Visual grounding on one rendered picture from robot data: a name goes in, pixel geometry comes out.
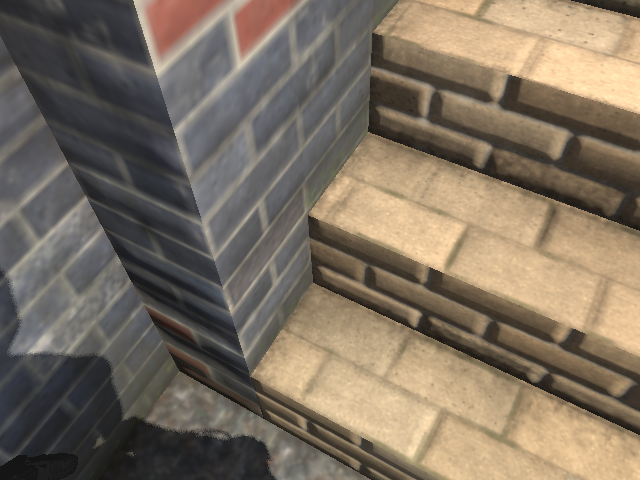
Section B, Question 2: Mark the left robot hand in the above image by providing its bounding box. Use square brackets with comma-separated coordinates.
[0, 453, 78, 480]

